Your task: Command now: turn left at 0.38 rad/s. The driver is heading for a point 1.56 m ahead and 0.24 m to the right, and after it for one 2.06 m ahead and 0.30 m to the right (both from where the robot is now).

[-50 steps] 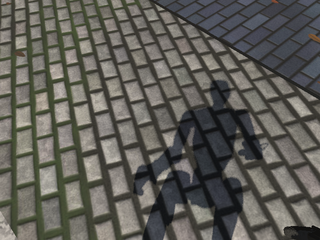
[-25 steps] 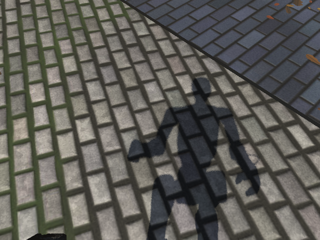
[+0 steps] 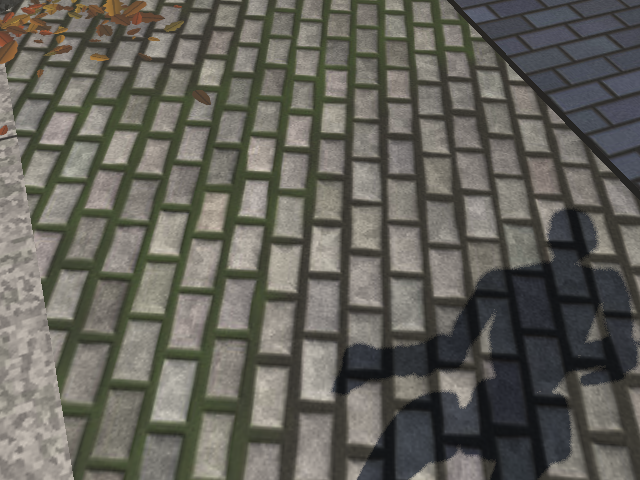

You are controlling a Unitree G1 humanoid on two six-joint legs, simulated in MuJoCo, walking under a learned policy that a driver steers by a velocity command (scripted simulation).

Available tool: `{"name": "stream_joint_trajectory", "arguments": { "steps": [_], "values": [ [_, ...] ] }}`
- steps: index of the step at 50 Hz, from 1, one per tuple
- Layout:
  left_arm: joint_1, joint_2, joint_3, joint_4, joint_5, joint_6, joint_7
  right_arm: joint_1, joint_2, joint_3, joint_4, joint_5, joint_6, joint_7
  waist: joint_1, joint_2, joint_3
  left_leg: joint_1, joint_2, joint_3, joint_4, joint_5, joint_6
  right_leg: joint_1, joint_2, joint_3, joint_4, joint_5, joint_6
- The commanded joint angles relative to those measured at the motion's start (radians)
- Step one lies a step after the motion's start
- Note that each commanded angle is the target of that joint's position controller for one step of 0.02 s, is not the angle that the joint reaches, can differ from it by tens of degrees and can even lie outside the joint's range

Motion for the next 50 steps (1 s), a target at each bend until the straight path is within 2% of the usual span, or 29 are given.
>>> {"name": "stream_joint_trajectory", "arguments": {
  "steps": [1, 2, 3, 4, 5, 6, 8, 11, 14, 16, 17, 18, 19, 20, 21, 22, 23, 24, 26, 34, 50],
  "values": [
    [0.003, 0.047, 0.001, -0.080, 0.048, -0.016, -0.007, 0.083, -0.257, -0.062, -0.067, -0.024, -0.015, -0.019, -0.017, 0.337, -0.139, 0.308, 0.365, -0.465, -0.196, 0.639, 0.264, -0.332, 0.066, 0.001, 0.356, -0.392, 0.032],
    [-0.067, 0.108, 0.021, -0.083, 0.030, -0.014, 0.004, 0.113, -0.202, -0.048, -0.062, -0.052, -0.036, -0.014, -0.093, 0.226, -0.183, 0.225, 0.380, -0.459, -0.216, 0.566, 0.346, -0.317, 0.054, 0.132, 0.522, -0.424, 0.036],
    [-0.064, 0.128, 0.030, -0.072, 0.007, -0.006, 0.007, 0.073, -0.175, -0.036, -0.051, -0.052, -0.052, -0.011, -0.064, 0.185, -0.148, 0.187, 0.317, -0.368, -0.222, 0.491, 0.305, -0.313, 0.043, 0.156, 0.576, -0.358, 0.025],
    [-0.035, 0.121, 0.034, -0.046, 0.005, 0.001, 0.013, 0.014, -0.155, -0.032, -0.048, -0.037, -0.061, -0.014, -0.036, 0.153, -0.129, 0.175, 0.255, -0.304, -0.223, 0.404, 0.248, -0.313, 0.037, 0.164, 0.570, -0.284, 0.023],
    [-0.019, 0.126, 0.037, -0.028, 0.013, 0.009, 0.019, -0.026, -0.127, -0.021, -0.048, -0.023, -0.064, -0.017, -0.024, 0.152, -0.117, 0.166, 0.230, -0.271, -0.221, 0.402, 0.217, -0.309, 0.033, 0.168, 0.562, -0.225, 0.030],
    [-0.001, 0.121, 0.038, -0.017, 0.018, 0.012, 0.020, -0.045, -0.108, -0.009, -0.045, -0.020, -0.066, -0.021, -0.008, 0.152, -0.118, 0.134, 0.209, -0.238, -0.220, 0.458, 0.211, -0.264, 0.041, 0.164, 0.575, -0.174, 0.039],
    [0.026, 0.097, 0.031, -0.004, 0.010, 0.011, 0.017, -0.054, -0.076, 0.004, -0.036, -0.027, -0.069, -0.026, 0.005, 0.144, -0.136, 0.133, 0.187, -0.201, -0.221, 0.472, 0.212, -0.209, 0.048, 0.160, 0.531, -0.113, 0.050],
    [-0.007, 0.061, 0.012, -0.005, 0.011, 0.010, 0.013, -0.049, -0.078, 0.005, -0.013, -0.026, -0.069, -0.029, -0.019, 0.146, -0.122, 0.155, 0.177, -0.203, -0.219, 0.383, 0.207, -0.148, 0.036, 0.161, 0.315, -0.097, 0.053],
    [-0.019, 0.072, 0.008, -0.003, 0.008, 0.009, 0.009, -0.036, -0.098, 0.000, 0.016, -0.028, -0.063, -0.023, -0.042, 0.151, -0.100, 0.132, 0.194, -0.249, -0.222, 0.305, 0.228, -0.066, 0.045, 0.147, 0.175, -0.137, 0.046],
    [0.004, 0.072, 0.007, 0.012, 0.005, 0.005, 0.007, -0.050, -0.085, 0.007, 0.033, -0.022, -0.063, -0.019, -0.030, 0.140, -0.086, 0.112, 0.187, -0.270, -0.215, 0.259, 0.221, -0.006, 0.053, 0.141, 0.054, -0.090, 0.034],
    [0.030, 0.061, 0.004, 0.027, 0.009, 0.001, 0.005, -0.063, -0.073, 0.013, 0.042, -0.015, -0.063, -0.018, -0.006, 0.125, -0.081, 0.091, 0.169, -0.263, -0.202, 0.234, 0.200, 0.055, 0.059, 0.132, -0.063, 0.004, 0.023],
    [0.047, 0.063, 0.000, 0.036, 0.021, -0.005, 0.002, -0.045, -0.059, 0.018, 0.059, -0.011, -0.067, -0.016, 0.007, 0.094, -0.081, 0.060, 0.147, -0.253, -0.198, 0.202, 0.161, 0.136, 0.049, 0.149, -0.171, 0.157, 0.007],
    [0.059, 0.101, 0.003, 0.038, 0.032, -0.010, 0.004, -0.014, -0.042, 0.024, 0.070, -0.025, -0.076, -0.014, -0.008, 0.041, -0.106, 0.026, 0.108, -0.229, -0.177, 0.148, 0.111, 0.219, -0.011, 0.215, -0.164, 0.323, -0.014],
    [0.051, 0.162, 0.016, 0.042, 0.025, -0.010, 0.006, 0.027, -0.056, 0.017, 0.078, -0.037, -0.086, -0.005, -0.060, -0.062, -0.110, 0.007, 0.041, -0.168, -0.162, 0.075, 0.076, 0.229, -0.045, 0.220, -0.102, 0.377, -0.047],
    [0.029, 0.130, 0.014, 0.057, 0.014, -0.012, -0.002, 0.000, -0.046, 0.019, 0.083, -0.036, -0.085, -0.006, -0.048, -0.110, -0.108, 0.071, -0.001, -0.111, -0.161, 0.044, 0.043, 0.129, -0.022, 0.214, -0.110, 0.199, -0.073],
    [0.009, 0.086, 0.003, 0.053, 0.018, -0.018, -0.008, -0.047, -0.063, 0.016, 0.086, -0.034, -0.081, -0.010, -0.024, -0.079, -0.083, 0.096, -0.002, -0.107, -0.140, 0.045, 0.033, 0.086, -0.003, 0.208, -0.132, 0.128, -0.066],
    [0.000, 0.074, -0.002, 0.060, 0.026, -0.023, -0.007, -0.064, -0.054, 0.015, 0.087, -0.029, -0.074, -0.016, -0.024, -0.072, -0.082, 0.105, 0.002, -0.106, -0.131, 0.067, 0.038, 0.071, 0.002, 0.202, -0.142, 0.117, -0.053],
    [-0.002, 0.071, -0.006, 0.065, 0.027, -0.030, -0.008, -0.065, -0.050, 0.016, 0.093, -0.027, -0.065, -0.020, -0.021, -0.070, -0.068, 0.100, 0.007, -0.114, -0.133, 0.093, 0.045, 0.070, 0.012, 0.194, -0.143, 0.129, -0.042],
    [0.015, 0.069, -0.009, 0.086, 0.024, -0.038, -0.004, -0.046, -0.044, 0.014, 0.111, -0.028, -0.056, -0.024, -0.020, -0.050, -0.064, 0.098, 0.009, -0.117, -0.140, 0.105, 0.050, 0.079, 0.018, 0.185, -0.137, 0.128, -0.034],
    [0.022, 0.066, -0.019, 0.146, 0.020, -0.034, 0.009, -0.019, -0.038, 0.010, 0.199, -0.023, -0.061, -0.032, -0.013, 0.009, -0.042, 0.099, 0.006, -0.108, -0.152, 0.127, 0.032, 0.088, 0.036, 0.175, -0.139, 0.109, -0.038],
    [0.041, 0.046, -0.034, 0.258, 0.018, -0.028, 0.014, 0.004, -0.039, 0.017, 0.336, -0.017, -0.065, -0.045, -0.016, 0.008, -0.030, 0.115, 0.005, -0.092, -0.159, 0.148, 0.028, 0.086, 0.063, 0.155, -0.154, 0.108, -0.038]
  ]
}}
Keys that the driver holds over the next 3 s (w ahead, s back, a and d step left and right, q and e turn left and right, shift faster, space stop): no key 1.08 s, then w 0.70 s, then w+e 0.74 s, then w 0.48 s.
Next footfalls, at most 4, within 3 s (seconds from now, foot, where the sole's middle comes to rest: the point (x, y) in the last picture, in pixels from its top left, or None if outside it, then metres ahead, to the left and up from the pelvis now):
0.38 right None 0.04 -0.13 -0.77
1.76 left None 0.41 0.13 -0.77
2.32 right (387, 368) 0.70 -0.13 -0.77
2.84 left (346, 244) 1.05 -0.04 -0.77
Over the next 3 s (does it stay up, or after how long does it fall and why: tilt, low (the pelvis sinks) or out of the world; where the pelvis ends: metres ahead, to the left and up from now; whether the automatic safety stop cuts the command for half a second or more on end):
stays up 0.95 -0.09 0.01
